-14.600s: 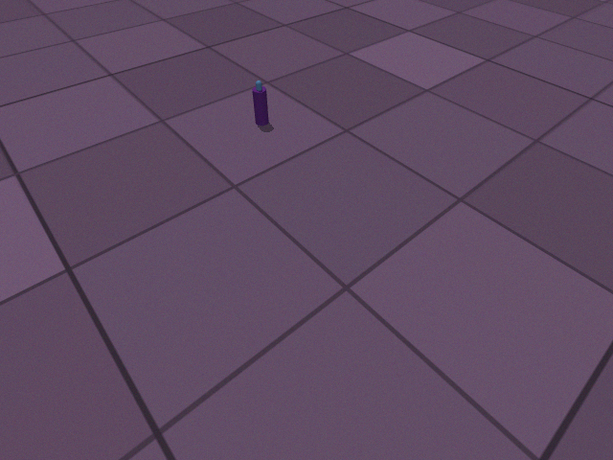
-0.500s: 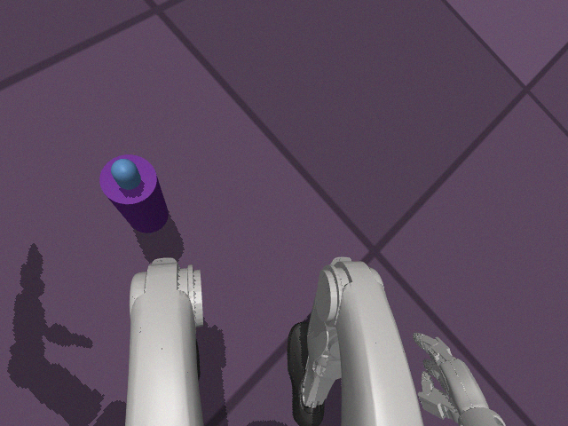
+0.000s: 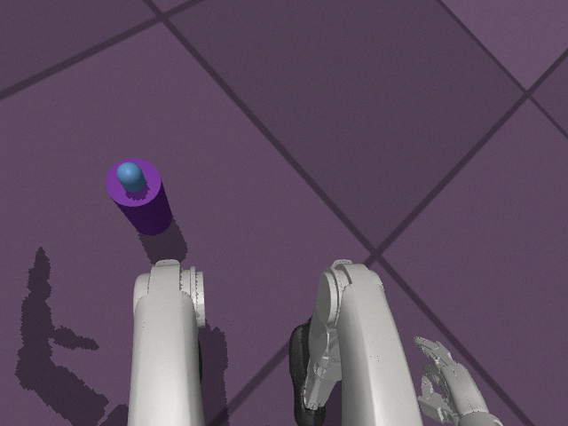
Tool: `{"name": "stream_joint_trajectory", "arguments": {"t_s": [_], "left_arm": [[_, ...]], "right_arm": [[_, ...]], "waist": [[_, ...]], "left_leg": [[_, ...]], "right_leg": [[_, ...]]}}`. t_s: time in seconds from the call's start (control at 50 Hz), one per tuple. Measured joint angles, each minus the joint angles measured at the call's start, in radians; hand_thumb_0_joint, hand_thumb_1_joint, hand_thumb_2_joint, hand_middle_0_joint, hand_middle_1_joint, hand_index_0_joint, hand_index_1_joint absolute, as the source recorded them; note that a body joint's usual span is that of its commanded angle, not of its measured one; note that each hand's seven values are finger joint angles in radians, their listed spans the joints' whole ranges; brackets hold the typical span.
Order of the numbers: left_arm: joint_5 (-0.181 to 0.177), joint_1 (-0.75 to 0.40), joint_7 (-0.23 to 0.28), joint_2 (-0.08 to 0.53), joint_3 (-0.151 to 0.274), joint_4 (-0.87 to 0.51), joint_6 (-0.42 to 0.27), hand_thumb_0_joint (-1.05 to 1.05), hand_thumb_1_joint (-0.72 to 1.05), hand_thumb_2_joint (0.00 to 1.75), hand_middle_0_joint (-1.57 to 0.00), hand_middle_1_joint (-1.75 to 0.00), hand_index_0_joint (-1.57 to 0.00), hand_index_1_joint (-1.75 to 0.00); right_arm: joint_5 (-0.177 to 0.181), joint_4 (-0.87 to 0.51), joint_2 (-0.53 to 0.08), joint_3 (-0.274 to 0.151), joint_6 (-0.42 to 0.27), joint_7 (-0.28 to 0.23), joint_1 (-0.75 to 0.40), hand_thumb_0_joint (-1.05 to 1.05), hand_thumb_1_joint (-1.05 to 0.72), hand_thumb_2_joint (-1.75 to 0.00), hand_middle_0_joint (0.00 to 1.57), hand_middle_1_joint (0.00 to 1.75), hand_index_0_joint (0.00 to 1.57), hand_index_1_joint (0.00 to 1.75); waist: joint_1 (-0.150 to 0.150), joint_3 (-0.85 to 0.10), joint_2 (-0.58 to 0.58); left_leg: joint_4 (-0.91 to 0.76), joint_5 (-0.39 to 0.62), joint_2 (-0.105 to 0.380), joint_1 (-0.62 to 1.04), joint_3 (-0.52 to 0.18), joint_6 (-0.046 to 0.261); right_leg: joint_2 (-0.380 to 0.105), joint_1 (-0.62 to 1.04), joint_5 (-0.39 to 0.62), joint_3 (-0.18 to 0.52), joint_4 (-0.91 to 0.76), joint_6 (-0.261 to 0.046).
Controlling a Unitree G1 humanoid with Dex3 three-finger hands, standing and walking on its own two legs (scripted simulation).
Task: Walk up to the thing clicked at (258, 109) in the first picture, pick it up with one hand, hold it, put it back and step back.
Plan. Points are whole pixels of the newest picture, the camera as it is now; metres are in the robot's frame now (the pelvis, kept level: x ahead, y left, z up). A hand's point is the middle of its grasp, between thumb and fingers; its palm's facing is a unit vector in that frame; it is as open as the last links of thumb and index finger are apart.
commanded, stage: go down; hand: left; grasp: from the side
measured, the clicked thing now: (142, 198) +0.45 +0.24 -0.25
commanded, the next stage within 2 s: none
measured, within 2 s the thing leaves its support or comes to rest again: neither
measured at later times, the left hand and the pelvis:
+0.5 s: hand out of the picture +0.39 +0.43 +0.04, palm faces +0.16 -0.99 -0.05, open 17.3 cm; pelvis +0.00 +0.00 +0.00, yaw +0 degrees
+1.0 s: hand out of the picture +0.39 +0.43 +0.04, palm faces +0.17 -0.98 -0.04, open 17.4 cm; pelvis +0.00 +0.00 +0.00, yaw +1 degrees
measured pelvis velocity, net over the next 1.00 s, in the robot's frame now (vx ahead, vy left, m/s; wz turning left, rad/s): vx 0.00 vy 0.00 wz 0.01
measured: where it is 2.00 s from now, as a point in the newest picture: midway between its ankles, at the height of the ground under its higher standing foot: (248, 399)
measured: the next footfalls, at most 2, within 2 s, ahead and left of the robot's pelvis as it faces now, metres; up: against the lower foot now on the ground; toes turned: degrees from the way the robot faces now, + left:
none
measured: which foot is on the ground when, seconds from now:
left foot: down 0.00-1.00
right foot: down 0.00-1.00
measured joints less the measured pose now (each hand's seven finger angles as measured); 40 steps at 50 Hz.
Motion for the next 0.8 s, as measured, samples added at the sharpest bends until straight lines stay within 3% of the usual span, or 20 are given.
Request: {"name": "stream_joint_trajectory", "arguments": {"t_s": [0.8], "left_arm": [[-0.008, 0.003, 0.01, -0.02, 0.005, 0.001, 0.001, -0.02, -0.5, 0.05, -0.08, -0.04, -0.05, -0.05]], "right_arm": [[0.001, 0.0, -0.001, -0.01, 0.002, -0.002, -0.001, 0.01, -0.9, -0.9, 0.21, 0.3, 0.21, 0.3]], "waist": [[0.004, -0.005, 0.007]], "left_leg": [[-0.009, -0.001, -0.001, 0.006, 0.006, -0.003]], "right_leg": [[0.0, 0.0, -0.003, 0.006, -0.003, -0.002]]}}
